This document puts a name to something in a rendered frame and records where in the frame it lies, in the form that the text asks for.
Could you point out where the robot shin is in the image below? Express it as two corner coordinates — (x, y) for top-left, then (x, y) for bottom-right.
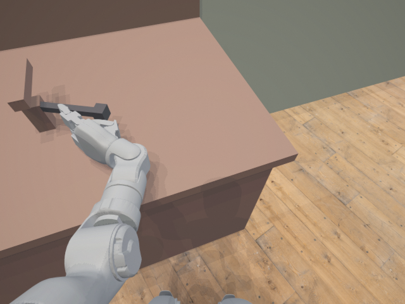
(221, 294), (235, 302)
(159, 291), (173, 296)

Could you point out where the tap lever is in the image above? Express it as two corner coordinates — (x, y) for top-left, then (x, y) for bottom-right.
(40, 101), (111, 120)

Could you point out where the counter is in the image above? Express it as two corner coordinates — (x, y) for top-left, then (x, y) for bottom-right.
(0, 0), (298, 304)

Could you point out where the left robot forearm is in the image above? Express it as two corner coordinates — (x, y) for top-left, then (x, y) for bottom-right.
(65, 138), (151, 271)

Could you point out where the robot right shin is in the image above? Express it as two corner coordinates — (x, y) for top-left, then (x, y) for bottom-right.
(221, 294), (235, 302)

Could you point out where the robot left shin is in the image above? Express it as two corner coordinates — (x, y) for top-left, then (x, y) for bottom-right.
(159, 291), (173, 296)

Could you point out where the robot left hand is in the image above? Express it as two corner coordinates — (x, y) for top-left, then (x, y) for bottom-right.
(58, 104), (121, 165)

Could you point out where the left robot upper arm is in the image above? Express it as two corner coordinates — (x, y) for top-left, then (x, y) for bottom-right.
(10, 223), (142, 304)

